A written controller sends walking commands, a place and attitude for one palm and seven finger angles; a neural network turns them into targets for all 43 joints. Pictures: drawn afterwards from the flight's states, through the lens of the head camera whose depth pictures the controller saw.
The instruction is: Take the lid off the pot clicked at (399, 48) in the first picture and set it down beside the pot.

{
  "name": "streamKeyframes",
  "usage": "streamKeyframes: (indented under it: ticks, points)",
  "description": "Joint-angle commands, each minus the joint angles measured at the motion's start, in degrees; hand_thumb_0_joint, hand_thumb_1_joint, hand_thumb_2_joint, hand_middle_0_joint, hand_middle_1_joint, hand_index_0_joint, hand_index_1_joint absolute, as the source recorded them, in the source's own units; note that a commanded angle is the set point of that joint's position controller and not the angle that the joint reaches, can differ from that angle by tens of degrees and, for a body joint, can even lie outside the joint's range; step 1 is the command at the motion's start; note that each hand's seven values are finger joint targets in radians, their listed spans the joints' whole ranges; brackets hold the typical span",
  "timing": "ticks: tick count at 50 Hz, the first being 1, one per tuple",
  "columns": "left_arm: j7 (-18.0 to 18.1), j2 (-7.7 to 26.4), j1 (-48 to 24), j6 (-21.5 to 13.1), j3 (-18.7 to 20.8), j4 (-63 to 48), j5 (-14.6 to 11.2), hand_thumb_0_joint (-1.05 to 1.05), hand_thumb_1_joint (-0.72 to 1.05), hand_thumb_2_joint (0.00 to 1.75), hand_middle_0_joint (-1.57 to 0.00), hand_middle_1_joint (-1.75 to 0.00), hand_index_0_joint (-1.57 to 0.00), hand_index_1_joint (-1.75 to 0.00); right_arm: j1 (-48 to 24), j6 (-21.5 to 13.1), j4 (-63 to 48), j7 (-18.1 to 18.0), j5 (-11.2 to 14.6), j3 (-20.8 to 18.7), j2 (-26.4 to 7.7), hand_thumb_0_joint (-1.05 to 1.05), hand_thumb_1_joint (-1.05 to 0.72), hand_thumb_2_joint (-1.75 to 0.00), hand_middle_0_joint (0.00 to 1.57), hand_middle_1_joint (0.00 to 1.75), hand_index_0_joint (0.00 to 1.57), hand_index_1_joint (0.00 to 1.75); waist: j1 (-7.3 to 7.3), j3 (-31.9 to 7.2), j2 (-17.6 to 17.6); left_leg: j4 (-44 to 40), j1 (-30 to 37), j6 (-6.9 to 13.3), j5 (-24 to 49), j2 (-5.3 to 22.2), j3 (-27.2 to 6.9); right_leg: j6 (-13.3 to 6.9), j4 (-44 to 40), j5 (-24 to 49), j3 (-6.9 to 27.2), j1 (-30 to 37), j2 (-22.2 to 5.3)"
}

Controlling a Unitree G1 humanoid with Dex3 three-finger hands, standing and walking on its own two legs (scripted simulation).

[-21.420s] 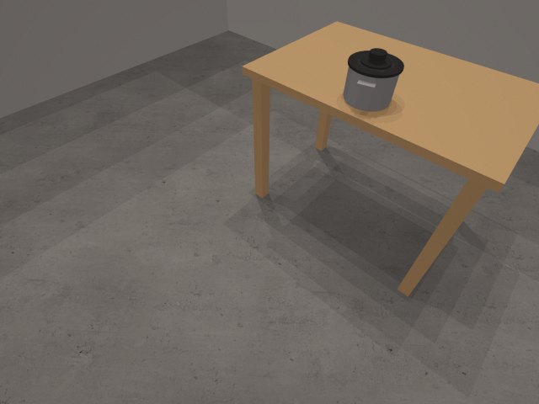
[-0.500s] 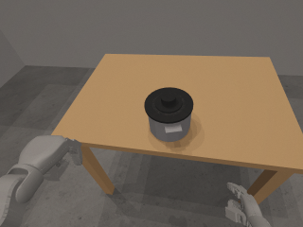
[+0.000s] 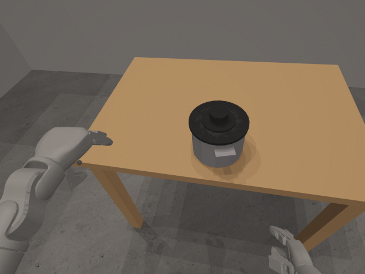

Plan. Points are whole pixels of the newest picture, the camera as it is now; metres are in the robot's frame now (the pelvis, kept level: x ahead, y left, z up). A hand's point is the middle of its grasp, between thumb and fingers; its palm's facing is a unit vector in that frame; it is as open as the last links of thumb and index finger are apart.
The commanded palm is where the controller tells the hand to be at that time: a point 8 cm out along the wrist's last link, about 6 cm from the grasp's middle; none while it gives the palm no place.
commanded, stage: reach forward and open the fingers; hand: left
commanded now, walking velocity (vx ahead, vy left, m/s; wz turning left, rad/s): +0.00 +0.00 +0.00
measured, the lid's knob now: (218, 114) +0.50 -0.04 +0.06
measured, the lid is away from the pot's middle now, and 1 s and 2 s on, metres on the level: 0.00 0.00 0.00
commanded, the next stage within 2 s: move the open hand above the knob in 0.04 s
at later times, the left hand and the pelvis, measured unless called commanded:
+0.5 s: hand (107, 141) +0.34 +0.20 +0.13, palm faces -0.14 -0.04 -0.99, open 10.0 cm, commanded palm +0.31 +0.18 +0.19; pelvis +0.00 +0.00 +0.00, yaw +1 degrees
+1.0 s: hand (157, 126) +0.39 +0.10 +0.13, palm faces -0.16 -0.03 -0.99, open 10.0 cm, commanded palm +0.37 +0.09 +0.19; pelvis +0.01 -0.04 +0.00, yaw +0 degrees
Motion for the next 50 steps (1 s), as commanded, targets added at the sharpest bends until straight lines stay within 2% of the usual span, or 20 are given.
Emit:
streamKeyframes:
  ticks: [1, 4, 7, 9, 10, 14, 16, 21, 24, 26, 29, 31, 34, 36, 39, 41, 44, 46, 49, 50]
  points:
    - [1.26, 14.84, -18.63, 0.28, 9.09, -8.82, 0.34, 0.0, -0.29, 1.42, -0.84, -0.08, -0.84, -0.08, -6.64, -2.92, -8.81, -0.16, -0.05, -2.5, -6.44, 0.0, -0.9, -0.9, 0.2, 0.3, 0.2, 0.3, -0.76, -14.37, -1.79, -3.25, 13.85, -6.25, 8.64, 7.65, -11.88, -2.2, -1.73, 4.66, 0.84, -5.11, 0.78]
    - [1.19, 17.09, -18.4, 0.53, 11.84, -8.4, 0.47, 0.0, -0.29, 1.43, -0.84, -0.08, -0.84, -0.08, -6.25, -3.27, -9.48, -0.16, -0.04, -2.69, -7.08, 0.0, -0.9, -0.9, 0.2, 0.3, 0.2, 0.3, -0.57, -15.0, 0.9, -2.51, 14.93, -6.36, 9.6, 7.41, -12.56, -2.72, -1.0, 4.8, 1.14, -5.27, 1.25]
    - [-0.15, 16.22, -22.2, 0.35, 9.38, -7.14, 0.28, 0.0, -0.3, 1.44, -0.84, -0.08, -0.84, -0.08, -6.06, -3.0, -8.83, -0.4, -0.08, -2.56, -6.8, 0.0, -0.9, -0.9, 0.2, 0.3, 0.2, 0.3, -0.78, -15.76, -1.25, -3.01, 14.67, -6.49, 8.3, 7.57, -12.77, -2.18, -1.47, 4.09, 0.8, -5.63, 0.73]
    - [-0.7, 10.6, -22.45, 2.06, 4.82, -7.93, -0.47, 0.0, -0.3, 1.44, -0.84, -0.08, -0.84, -0.08, -6.17, -3.59, -10.01, 0.11, 0.32, -2.78, -6.59, 0.0, -0.9, -0.9, 0.2, 0.3, 0.2, 0.3, -1.85, -15.76, 1.07, -1.73, 16.0, -6.54, 10.31, 7.0, -13.02, -2.49, -0.65, 4.93, 0.94, -6.68, 1.12]
    - [-1.53, 9.47, -25.28, 2.5, 2.27, -8.2, -0.02, 0.0, -0.3, 1.44, -0.84, -0.08, -0.84, -0.08, -6.5, -3.37, -9.41, 0.3, 0.07, -2.44, -6.19, 0.0, -0.9, -0.9, 0.2, 0.3, 0.2, 0.3, -1.65, -16.84, -1.14, -2.63, 16.55, -6.98, 10.82, 7.39, -14.0, -2.19, -0.75, 5.31, 0.29, -6.67, 1.04]
    - [-0.68, 11.02, -28.13, 3.23, 3.36, -8.92, 1.33, 0.0, -0.3, 1.44, -0.84, -0.08, -0.84, -0.08, -5.5, -3.76, -9.0, 0.35, 0.12, -2.88, -6.96, 0.0, -0.9, -0.9, 0.2, 0.3, 0.2, 0.3, -2.25, -17.0, -0.92, -1.57, 17.35, -7.09, 10.26, 7.35, -14.43, -2.53, -0.06, 4.87, 0.86, -7.53, 1.57]
    - [-0.71, 12.79, -31.97, 3.25, 3.8, -8.13, 2.55, 0.0, -0.3, 1.44, -0.84, -0.08, -0.84, -0.08, -5.78, -3.82, -8.23, 0.37, 0.02, -2.46, -6.34, 0.0, -0.9, -0.9, 0.2, 0.3, 0.2, 0.3, -1.23, -18.69, -2.37, -1.78, 16.68, -7.11, 11.31, 6.89, -13.1, -2.58, -0.34, 5.7, 0.68, -5.64, 1.22]
    - [0.27, 9.39, -31.04, 4.59, 1.72, -4.86, 2.58, 0.0, -0.3, 1.44, -0.84, -0.08, -0.84, -0.08, -5.76, -4.11, -8.53, 1.39, 0.17, -2.03, -5.91, 0.0, -0.9, -0.9, 0.2, 0.3, 0.2, 0.3, -0.58, -19.85, -3.11, -0.87, 15.68, -7.22, 15.08, 6.08, -11.15, -2.87, 0.27, 7.57, 0.54, -4.37, 1.27]
    - [0.76, 4.26, -31.3, 5.62, -2.33, -6.71, 2.18, 0.0, -0.3, 1.44, -0.84, -0.08, -0.84, -0.08, -6.61, -3.91, -9.42, 2.21, 0.26, -2.3, -5.98, 0.0, -0.9, -0.9, 0.2, 0.3, 0.2, 0.3, -1.85, -18.92, -1.03, 0.07, 16.19, -7.33, 15.71, 6.39, -11.6, -3.0, 0.91, 7.44, 0.52, -6.38, 1.45]
    - [0.85, 5.47, -33.14, 6.15, -2.31, -5.18, 3.16, 0.0, -0.3, 1.44, -0.84, -0.08, -0.84, -0.08, -6.22, -3.47, -8.93, 2.19, 0.35, -1.95, -5.67, 0.0, -0.9, -0.9, 0.2, 0.3, 0.2, 0.3, -1.31, -18.89, -4.7, -0.75, 14.8, -7.3, 14.03, 6.3, -10.68, -2.73, 0.65, 7.0, 0.23, -5.54, 1.48]
    - [2.02, 7.36, -35.97, 6.75, -0.29, -4.6, 3.6, 0.0, -0.3, 1.44, -0.84, -0.08, -0.84, -0.08, -7.0, -3.2, -9.17, 1.73, 0.44, -1.87, -6.21, 0.0, -0.9, -0.9, 0.2, 0.3, 0.2, 0.3, -1.61, -18.41, -3.03, -0.25, 12.71, -5.96, 9.77, 5.52, -9.06, -3.27, 0.8, 6.48, 1.03, -4.64, 1.44]
    - [1.86, 3.57, -39.41, 7.54, -4.78, -2.65, 4.03, 0.0, -0.3, 1.44, -0.84, -0.08, -0.84, -0.08, -7.15, -2.79, -8.6, 1.49, 0.65, -1.54, -5.25, 0.0, -0.9, -0.9, 0.2, 0.3, 0.2, 0.3, -1.82, -18.6, -4.48, -0.69, 12.72, -6.14, 9.62, 5.46, -8.84, -2.93, 0.82, 5.83, 0.67, -5.33, 1.31]
    - [2.47, 5.82, -38.03, 8.23, -1.81, -0.18, 3.63, 0.0, -0.3, 1.44, -0.84, -0.08, -0.84, -0.08, -7.41, -2.81, -8.88, 1.19, 0.79, -1.53, -5.95, 0.0, -0.9, -0.9, 0.2, 0.3, 0.2, 0.3, -1.62, -18.61, -4.46, 0.0, 11.19, -5.26, 8.4, 4.83, -7.58, -3.19, 0.74, 7.02, 1.58, -3.67, 1.28]
    - [1.97, 1.67, -41.92, 8.77, -6.84, -0.49, 3.98, 0.0, -0.3, 1.44, -0.84, -0.08, -0.84, -0.08, -7.86, -2.45, -8.57, 1.16, 0.97, -1.34, -5.08, 0.0, -0.9, -0.9, 0.2, 0.3, 0.2, 0.3, -2.23, -19.19, -5.79, -0.1, 11.07, -5.19, 8.81, 4.56, -6.67, -2.78, 0.76, 7.55, 1.25, -3.62, 0.93]
    - [1.96, 3.37, -42.41, 9.36, -5.29, -0.21, 4.05, 0.0, -0.3, 1.44, -0.84, -0.08, -0.84, -0.08, -8.53, -2.63, -9.07, 1.11, 1.17, -1.44, -5.41, 0.0, -0.9, -0.9, 0.2, 0.3, 0.2, 0.3, -2.09, -19.43, -5.01, 0.76, 10.45, -4.68, 8.49, 4.25, -6.08, -3.02, 0.82, 8.77, 2.35, -2.73, 0.95]
    - [1.66, 0.39, -44.59, 10.16, -8.56, 3.39, 4.18, 0.0, -0.3, 1.44, -0.84, -0.08, -0.84, -0.08, -8.23, -2.32, -8.2, 0.94, 1.35, -1.24, -5.04, 0.0, -0.9, -0.9, 0.2, 0.3, 0.2, 0.3, -2.79, -18.05, -6.98, 0.72, 9.49, -4.55, 8.36, 3.95, -5.47, -2.62, 0.79, 9.19, 2.01, -3.49, 0.79]
    - [2.02, 3.57, -47.97, 10.41, -5.78, 2.81, 4.6, 0.0, -0.3, 1.44, -0.84, -0.08, -0.84, -0.08, -8.54, -2.21, -8.47, 0.68, 1.42, -1.36, -5.45, 0.0, -0.9, -0.9, 0.2, 0.3, 0.2, 0.3, -2.39, -19.58, -5.78, 1.22, 9.05, -4.22, 7.72, 3.87, -5.1, -2.92, 1.15, 9.86, 2.94, -2.24, 0.62]
    - [1.79, -0.45, -48.44, 10.94, -9.76, 3.96, 4.5, 0.0, -0.3, 1.44, -0.84, -0.08, -0.84, -0.08, -9.12, -2.22, -8.34, 0.88, 1.52, -1.22, -4.67, 0.0, -0.9, -0.9, 0.2, 0.3, 0.2, 0.3, -2.68, -20.89, -6.03, 1.7, 9.57, -4.16, 9.79, 3.48, -4.73, -2.59, 1.79, 12.13, 2.77, -1.82, 0.39]
    - [2.09, 1.05, -49.32, 11.59, -7.68, 7.6, 4.32, 0.0, -0.3, 1.44, -0.84, -0.08, -0.84, -0.08, -8.5, -1.78, -8.0, 0.97, 1.67, -1.23, -5.19, 0.0, -0.9, -0.9, 0.2, 0.3, 0.2, 0.3, -2.57, -19.9, -8.05, 2.14, 7.24, -3.97, 9.17, 3.45, -4.21, -2.62, 1.76, 13.51, 3.48, -1.06, 0.27]
    - [1.93, -1.3, -50.65, 11.83, -10.35, 8.09, 4.45, 0.0, -0.3, 1.44, -0.84, -0.08, -0.84, -0.08, -8.91, -1.58, -7.85, 0.9, 1.65, -1.01, -4.97, 0.0, -0.9, -0.9, 0.2, 0.3, 0.2, 0.3, -2.82, -20.72, -8.51, 2.13, 7.2, -3.8, 9.38, 3.08, -3.68, -2.31, 1.97, 14.39, 3.43, -0.52, 0.13]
